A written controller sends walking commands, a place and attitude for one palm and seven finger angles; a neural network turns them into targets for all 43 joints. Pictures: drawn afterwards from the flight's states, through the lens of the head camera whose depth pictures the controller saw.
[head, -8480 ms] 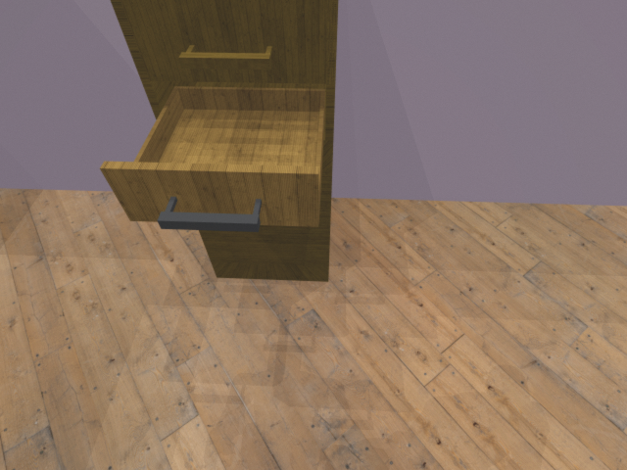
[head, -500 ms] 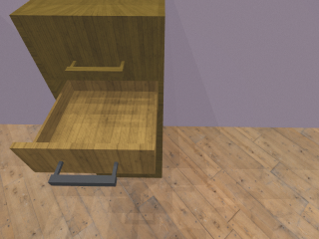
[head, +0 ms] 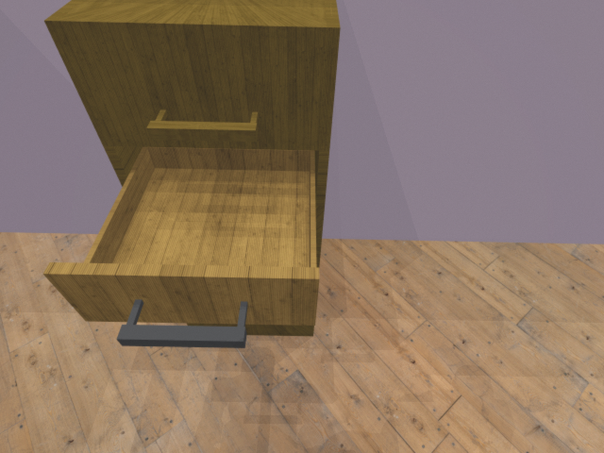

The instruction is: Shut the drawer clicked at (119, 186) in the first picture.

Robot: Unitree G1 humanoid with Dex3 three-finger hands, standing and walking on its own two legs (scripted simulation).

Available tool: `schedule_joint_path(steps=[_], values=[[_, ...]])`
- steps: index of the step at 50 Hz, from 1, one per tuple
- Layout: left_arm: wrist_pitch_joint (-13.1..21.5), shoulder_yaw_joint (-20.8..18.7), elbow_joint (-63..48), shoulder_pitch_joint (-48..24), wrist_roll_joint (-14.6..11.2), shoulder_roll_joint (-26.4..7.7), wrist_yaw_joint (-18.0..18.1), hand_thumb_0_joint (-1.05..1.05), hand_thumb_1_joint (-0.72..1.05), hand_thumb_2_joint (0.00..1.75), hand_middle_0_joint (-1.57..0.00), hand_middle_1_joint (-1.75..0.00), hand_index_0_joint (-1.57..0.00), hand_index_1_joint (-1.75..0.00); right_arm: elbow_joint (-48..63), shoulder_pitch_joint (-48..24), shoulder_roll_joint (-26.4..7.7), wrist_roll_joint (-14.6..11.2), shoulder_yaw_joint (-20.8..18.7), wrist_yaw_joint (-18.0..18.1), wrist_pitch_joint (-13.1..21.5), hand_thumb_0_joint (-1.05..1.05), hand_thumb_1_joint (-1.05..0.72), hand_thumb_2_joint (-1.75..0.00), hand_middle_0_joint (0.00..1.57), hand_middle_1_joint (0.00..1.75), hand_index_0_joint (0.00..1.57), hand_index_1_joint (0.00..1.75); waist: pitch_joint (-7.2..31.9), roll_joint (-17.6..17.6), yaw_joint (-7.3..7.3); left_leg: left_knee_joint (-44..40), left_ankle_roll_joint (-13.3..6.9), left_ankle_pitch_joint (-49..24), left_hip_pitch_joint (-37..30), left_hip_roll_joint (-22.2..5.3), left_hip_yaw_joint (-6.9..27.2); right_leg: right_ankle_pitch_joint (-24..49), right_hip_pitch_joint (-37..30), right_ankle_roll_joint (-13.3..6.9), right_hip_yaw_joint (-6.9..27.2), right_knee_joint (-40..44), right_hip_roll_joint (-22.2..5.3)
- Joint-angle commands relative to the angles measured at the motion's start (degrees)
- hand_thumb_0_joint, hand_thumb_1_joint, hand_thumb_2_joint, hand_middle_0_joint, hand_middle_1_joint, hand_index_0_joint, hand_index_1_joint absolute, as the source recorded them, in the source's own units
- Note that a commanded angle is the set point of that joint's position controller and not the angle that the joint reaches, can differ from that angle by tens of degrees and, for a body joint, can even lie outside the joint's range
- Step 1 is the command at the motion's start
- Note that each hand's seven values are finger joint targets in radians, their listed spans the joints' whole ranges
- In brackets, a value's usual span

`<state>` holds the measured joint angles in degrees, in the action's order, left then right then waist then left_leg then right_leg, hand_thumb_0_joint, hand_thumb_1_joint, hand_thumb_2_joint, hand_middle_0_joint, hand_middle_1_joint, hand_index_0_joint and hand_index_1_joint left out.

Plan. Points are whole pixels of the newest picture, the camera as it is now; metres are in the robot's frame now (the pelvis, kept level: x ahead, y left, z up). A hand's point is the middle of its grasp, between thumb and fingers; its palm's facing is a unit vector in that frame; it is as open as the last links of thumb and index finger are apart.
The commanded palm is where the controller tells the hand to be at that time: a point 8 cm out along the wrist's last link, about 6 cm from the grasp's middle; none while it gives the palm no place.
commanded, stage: raise the hand and make a fist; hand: left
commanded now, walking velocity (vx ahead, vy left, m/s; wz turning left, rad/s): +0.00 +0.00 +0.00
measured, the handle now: (187, 322) +0.30 +0.19 -0.03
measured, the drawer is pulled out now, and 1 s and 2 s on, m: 0.29 0.26 0.26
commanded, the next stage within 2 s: bring the fist close to the handle in 1.96 s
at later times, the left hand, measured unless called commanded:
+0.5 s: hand out of the picture +0.12 +0.15 -0.03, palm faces +0.16 -0.99 -0.06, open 6.0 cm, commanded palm +0.09 +0.21 -0.03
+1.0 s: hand (174, 446) +0.13 +0.15 +0.01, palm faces +0.06 -1.00 -0.06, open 3.5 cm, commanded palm +0.09 +0.21 +0.02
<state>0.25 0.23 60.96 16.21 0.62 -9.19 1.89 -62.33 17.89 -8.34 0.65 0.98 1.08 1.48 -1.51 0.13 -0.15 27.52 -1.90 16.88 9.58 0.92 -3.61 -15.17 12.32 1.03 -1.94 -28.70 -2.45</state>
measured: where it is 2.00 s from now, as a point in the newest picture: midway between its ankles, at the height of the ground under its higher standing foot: outside the picture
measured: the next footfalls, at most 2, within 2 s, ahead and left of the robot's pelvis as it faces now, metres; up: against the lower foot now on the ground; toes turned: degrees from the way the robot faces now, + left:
none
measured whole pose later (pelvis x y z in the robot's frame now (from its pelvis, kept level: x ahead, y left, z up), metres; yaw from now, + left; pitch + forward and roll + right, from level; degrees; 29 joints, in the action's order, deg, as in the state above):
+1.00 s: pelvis -0.02 -0.03 -0.06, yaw +3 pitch +11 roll -1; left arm 23.1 -8.1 -13.5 40.4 -15.4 -11.0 -14.7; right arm -32.9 15.5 -13.8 -2.8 -3.0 2.9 13.5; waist 6.2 -1.5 -0.5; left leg 57.5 0.5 28.6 39.5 -1.5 0.8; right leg -26.7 39.7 -1.5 -5.9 -55.8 -1.4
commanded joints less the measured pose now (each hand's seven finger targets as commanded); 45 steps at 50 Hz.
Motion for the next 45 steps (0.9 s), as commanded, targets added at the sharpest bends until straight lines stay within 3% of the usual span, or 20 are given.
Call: schedule_joint_path(steps=[1, 2, 3, 4, 5, 6, 7, 9, 14, 15, 18, 19, 21, 23, 26, 30, 34, 37, 40, 45], values=[[0.6, -0.8, -1.5, 3.4, 0.0, -5.2, 0.3, 0.00, 0.90, 0.90, -0.20, -0.30, -0.20, -0.30, 1.6, 2.6, -6.0, 0.0, -1.2, 0.5, 0.8, 0.00, -0.90, -0.90, 0.20, 0.30, 0.20, 0.30, -2.5, -1.2, 0.57, -7.3, -0.7, -10.0, 3.8, -6.8, 7.1, 6.5, -0.9, -2.7, 3.5, 3.7, -2.8], [0.6, -0.8, -1.4, 3.5, 0.1, -5.1, 0.4, 0.00, 0.90, 0.90, -0.20, -0.30, -0.20, -0.30, 1.5, 2.6, -6.3, 0.0, -1.3, 0.5, 0.9, 0.00, -0.90, -0.90, 0.20, 0.30, 0.20, 0.30, -1.9, -1.2, 0.56, -6.9, -0.7, -11.0, 3.5, -6.7, 7.0, 7.1, -1.2, -2.6, 3.5, 3.5, -3.0], [1.5, -0.8, 1.1, 7.3, 0.5, -6.6, 2.6, 0.00, 0.90, 0.90, -0.20, -0.30, -0.20, -0.30, 5.2, -3.1, -8.1, -0.7, -1.6, 0.3, 0.7, 0.00, -0.90, -0.90, 0.20, 0.30, 0.20, 0.30, -4.2, 4.3, 2.40, 3.5, 1.0, -16.6, 7.0, -7.8, 4.6, 24.1, 0.2, -2.1, 5.6, 4.3, -5.8], [13.7, -9.7, -89.8, -35.9, -10.7, -19.8, 2.5, 0.00, 0.90, 0.90, -0.22, -0.32, -0.22, -0.32, 24.8, -2.3, -16.8, -3.2, -3.3, 2.3, 10.0, 0.00, -0.90, -0.90, 0.20, 0.30, 0.20, 0.30, 26.4, -8.7, -4.84, -2.9, 1.1, -21.7, -8.2, -1.6, 4.7, 20.6, -4.6, -3.1, 0.9, -0.2, 0.1], [9.9, -8.4, -73.9, -7.9, -5.7, -15.4, 4.6, 0.00, 0.90, 0.90, -0.24, -0.34, -0.24, -0.34, 21.1, -7.3, -10.8, -2.4, -1.2, 4.4, 15.4, 0.00, -0.90, -0.90, 0.20, 0.30, 0.20, 0.30, 23.3, -15.7, 0.79, -4.0, 2.2, -30.4, -11.5, -4.2, 4.2, 8.6, -1.6, -3.9, -0.6, -3.8, 1.9], [7.0, -4.5, -68.0, -4.7, -7.4, -9.7, 7.5, 0.00, 0.90, 0.90, -0.26, -0.37, -0.26, -0.37, 17.2, -6.8, -11.2, -2.6, -2.1, 4.4, 17.3, 0.00, -0.90, -0.90, 0.20, 0.30, 0.20, 0.30, 18.5, -14.4, -1.09, -4.1, 4.2, -26.7, -6.0, -4.2, 4.2, 2.7, 1.8, -3.0, -2.7, -4.8, 2.0], [1.4, 3.9, -57.8, 11.2, -7.3, 4.0, 7.1, 0.00, 0.90, 0.90, -0.28, -0.39, -0.28, -0.39, 16.3, -4.4, -8.9, -3.2, -2.1, 3.3, 17.6, 0.00, -0.90, -0.90, 0.20, 0.30, 0.20, 0.30, 11.5, -9.3, -1.70, -4.6, 3.6, -22.9, -2.6, -4.5, 5.5, 0.0, 6.4, -2.2, -3.2, -4.4, 1.7], [5.3, 2.0, -69.4, 2.6, -8.6, 0.9, 5.3, 0.00, 0.90, 0.90, -0.32, -0.43, -0.32, -0.43, 22.2, -6.2, -12.2, -2.5, -3.6, 2.9, 19.1, 0.00, -0.90, -0.90, 0.20, 0.30, 0.20, 0.30, 3.5, -4.2, -3.25, -1.0, 2.8, -12.3, 4.9, -3.3, 6.8, 1.0, 9.0, -2.1, -4.1, -2.5, 1.5], [20.5, -0.2, -57.2, 30.0, -10.8, 6.3, -5.5, 0.00, 0.90, 0.90, -0.42, -0.54, -0.42, -0.54, 30.9, -9.6, -11.5, -1.2, -5.9, -0.6, 18.4, 0.00, -0.90, -0.90, 0.20, 0.30, 0.20, 0.30, 2.3, 18.1, 2.49, 10.3, 3.0, -5.3, 22.3, -1.4, 4.5, -1.8, 17.2, -2.2, -6.7, -11.1, 3.2], [23.9, -0.8, -59.8, 28.4, -11.2, 4.8, -7.0, 0.00, 0.90, 0.90, -0.44, -0.56, -0.44, -0.56, 33.0, -10.4, -12.0, -1.0, -6.0, -1.0, 18.4, 0.00, -0.90, -0.90, 0.20, 0.30, 0.20, 0.30, 5.0, 16.8, 2.81, 12.9, 2.7, -3.0, 25.3, -0.8, 3.9, -3.0, 18.3, -2.2, -5.5, -13.5, 2.9], [34.2, -6.4, -76.1, 18.6, -10.5, -4.0, -8.8, 0.00, 0.90, 0.90, -0.50, -0.62, -0.50, -0.62, 36.5, -11.2, -11.1, -0.1, -6.1, -1.5, 19.0, 0.00, -0.90, -0.90, 0.20, 0.30, 0.20, 0.30, 14.3, -5.7, 3.43, 17.9, 2.6, -3.4, 23.6, -0.5, 2.5, -3.4, 21.6, -3.5, -2.7, -19.7, 2.5], [36.9, -8.5, -79.1, 16.1, -10.1, -6.4, -8.6, 0.00, 0.90, 0.90, -0.52, -0.65, -0.52, -0.65, 36.7, -10.5, -10.7, 0.1, -5.9, -1.5, 18.8, 0.00, -0.90, -0.90, 0.20, 0.30, 0.20, 0.30, 16.1, -9.3, 2.91, 19.9, 2.4, -3.8, 23.9, -0.6, 3.0, -3.3, 23.8, -3.8, -2.5, -21.5, 2.5], [41.1, -12.0, -83.2, 10.9, -9.2, -10.7, -7.8, 0.00, 0.90, 0.90, -0.56, -0.69, -0.56, -0.69, 36.0, -9.7, -10.5, 0.4, -5.8, -1.3, 17.9, 0.00, -0.90, -0.90, 0.20, 0.30, 0.20, 0.30, 15.9, -10.2, 0.98, 23.8, 1.9, -1.7, 27.1, -1.0, 4.3, -4.9, 28.7, -3.9, -1.7, -24.2, 2.7], [44.2, -9.3, -82.4, 9.8, -9.0, -7.6, -9.1, 0.00, 0.90, 0.90, -0.60, -0.73, -0.60, -0.73, 37.0, -10.8, -10.2, -0.1, -5.5, -1.1, 17.3, 0.00, -0.90, -0.90, 0.20, 0.30, 0.20, 0.30, 14.6, -8.6, -0.56, 27.5, 1.2, 2.4, 31.1, -1.2, 4.9, -8.4, 33.1, -3.9, -0.7, -25.5, 2.7], [40.5, -7.4, -79.3, 13.7, -12.1, -5.0, -13.9, 0.00, 0.90, 0.90, -0.66, -0.80, -0.66, -0.80, 39.1, -10.1, -11.0, -1.4, -5.3, -0.7, 16.8, 0.00, -0.90, -0.90, 0.20, 0.30, 0.20, 0.30, 16.2, -6.2, -1.66, 29.2, 0.5, 5.3, 32.9, -0.8, 4.5, -10.0, 30.6, -3.2, 1.8, -22.7, 2.2], [26.7, -7.4, -79.6, 14.2, -16.4, -7.4, -21.1, 0.00, 0.90, 0.90, -0.74, -0.88, -0.74, -0.88, 42.7, -9.7, -11.9, -3.7, -4.8, 1.5, 15.2, 0.00, -0.90, -0.90, 0.20, 0.30, 0.20, 0.30, 20.0, 0.6, -1.37, 29.4, 0.0, 4.5, 34.6, 0.1, 3.3, -11.7, 20.3, -1.3, 7.0, -15.7, 0.7], [19.0, -13.2, -82.7, 16.9, -17.4, -10.0, -19.9, 0.00, 0.90, 0.90, -0.82, -0.97, -0.82, -0.97, 43.2, -10.1, -10.3, -3.8, -4.5, 3.0, 13.8, 0.00, -0.90, -0.90, 0.20, 0.30, 0.20, 0.30, 21.5, 3.2, 0.52, 27.6, 0.0, -0.2, 33.0, -0.2, 4.2, -3.8, 15.6, -0.2, 6.0, -15.7, 0.0], [19.8, -17.4, -82.4, 20.7, -17.9, -9.7, -15.8, 0.00, 0.90, 0.90, -0.88, -1.04, -0.88, -1.04, 41.7, -10.4, -8.6, -3.1, -4.5, 3.2, 13.3, 0.00, -0.90, -0.90, 0.20, 0.30, 0.20, 0.30, 19.8, 5.6, 2.07, 25.9, 0.7, -3.0, 33.2, -0.6, 5.0, 4.3, 13.2, -0.2, 4.3, -17.4, 0.0], [22.9, -17.7, -82.2, 22.9, -17.6, -8.8, -14.0, 0.00, 0.90, 0.90, -0.94, -1.10, -0.94, -1.10, 40.6, -10.5, -8.1, -3.1, -4.9, 2.8, 13.4, 0.00, -0.90, -0.90, 0.20, 0.30, 0.20, 0.30, 16.7, 2.8, 2.30, 24.3, 1.1, -3.6, 32.2, -0.6, 4.8, 5.5, 14.5, -0.5, 2.9, -18.0, 0.4], [26.4, -10.8, -85.1, 25.7, -16.3, -6.6, -16.3, 0.00, 0.90, 0.90, -1.04, -1.21, -1.04, -1.21, 40.7, -9.6, -9.2, -3.2, -4.9, 1.7, 15.6, 0.00, -0.90, -0.90, 0.20, 0.30, 0.20, 0.30, 16.1, -1.4, 0.37, 23.7, 0.4, -3.8, 28.9, -0.5, 4.4, 2.6, 17.5, -0.8, 1.9, -17.1, 0.6]])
